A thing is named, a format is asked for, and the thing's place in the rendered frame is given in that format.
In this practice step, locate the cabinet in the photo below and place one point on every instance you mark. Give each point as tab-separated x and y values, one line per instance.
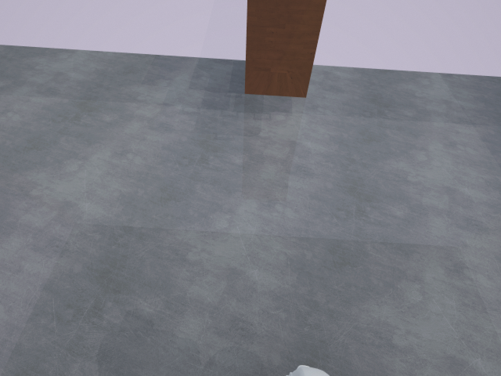
282	37

